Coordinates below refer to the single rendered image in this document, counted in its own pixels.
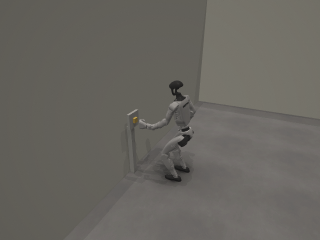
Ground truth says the panel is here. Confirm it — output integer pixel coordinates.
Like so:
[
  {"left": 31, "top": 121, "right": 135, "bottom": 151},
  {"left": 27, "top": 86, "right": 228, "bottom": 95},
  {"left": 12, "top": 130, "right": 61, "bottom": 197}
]
[{"left": 127, "top": 109, "right": 139, "bottom": 173}]

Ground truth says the robot left shin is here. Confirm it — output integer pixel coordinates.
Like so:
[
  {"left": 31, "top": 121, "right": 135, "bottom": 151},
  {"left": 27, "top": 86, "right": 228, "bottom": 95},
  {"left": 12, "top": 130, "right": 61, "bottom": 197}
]
[{"left": 160, "top": 154, "right": 177, "bottom": 178}]

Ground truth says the left robot forearm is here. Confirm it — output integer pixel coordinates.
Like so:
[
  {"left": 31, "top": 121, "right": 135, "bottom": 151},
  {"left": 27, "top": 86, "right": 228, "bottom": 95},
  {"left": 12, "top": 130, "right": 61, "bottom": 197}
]
[{"left": 145, "top": 120, "right": 166, "bottom": 131}]

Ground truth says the robot left foot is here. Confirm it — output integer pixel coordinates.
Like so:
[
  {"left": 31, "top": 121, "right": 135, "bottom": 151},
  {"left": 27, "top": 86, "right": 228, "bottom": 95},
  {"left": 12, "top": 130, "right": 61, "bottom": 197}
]
[{"left": 165, "top": 174, "right": 182, "bottom": 182}]

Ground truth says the robot right upper arm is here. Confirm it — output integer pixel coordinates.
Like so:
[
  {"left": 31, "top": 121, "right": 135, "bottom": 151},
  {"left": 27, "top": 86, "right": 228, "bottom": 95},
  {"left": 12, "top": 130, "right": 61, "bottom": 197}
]
[{"left": 183, "top": 95, "right": 196, "bottom": 115}]

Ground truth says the robot left upper arm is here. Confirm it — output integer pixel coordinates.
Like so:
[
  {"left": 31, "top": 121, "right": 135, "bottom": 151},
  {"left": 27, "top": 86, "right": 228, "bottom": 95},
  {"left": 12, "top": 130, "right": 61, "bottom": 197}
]
[{"left": 161, "top": 102, "right": 179, "bottom": 126}]

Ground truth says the robot left hand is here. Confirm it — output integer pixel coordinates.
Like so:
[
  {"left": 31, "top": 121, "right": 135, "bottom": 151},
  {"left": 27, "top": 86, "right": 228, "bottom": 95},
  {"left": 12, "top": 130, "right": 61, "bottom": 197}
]
[{"left": 138, "top": 119, "right": 146, "bottom": 129}]

